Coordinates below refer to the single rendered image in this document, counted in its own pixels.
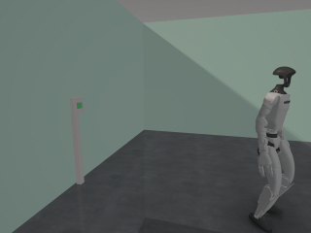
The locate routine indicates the right robot forearm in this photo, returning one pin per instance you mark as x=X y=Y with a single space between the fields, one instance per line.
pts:
x=261 y=131

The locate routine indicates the panel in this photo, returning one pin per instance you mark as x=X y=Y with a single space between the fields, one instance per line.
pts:
x=76 y=135

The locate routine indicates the robot right shin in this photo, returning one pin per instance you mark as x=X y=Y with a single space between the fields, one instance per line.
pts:
x=265 y=202

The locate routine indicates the robot torso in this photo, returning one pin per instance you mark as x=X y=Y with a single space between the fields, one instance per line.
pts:
x=275 y=119

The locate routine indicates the right robot hand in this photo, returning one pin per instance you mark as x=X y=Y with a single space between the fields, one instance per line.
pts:
x=265 y=160

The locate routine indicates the button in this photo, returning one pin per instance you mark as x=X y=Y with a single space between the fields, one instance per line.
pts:
x=79 y=105

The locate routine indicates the right robot upper arm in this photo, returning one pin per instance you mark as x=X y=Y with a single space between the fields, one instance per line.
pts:
x=269 y=100

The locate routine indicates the left robot forearm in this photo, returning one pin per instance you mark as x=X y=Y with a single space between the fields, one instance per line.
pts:
x=281 y=134

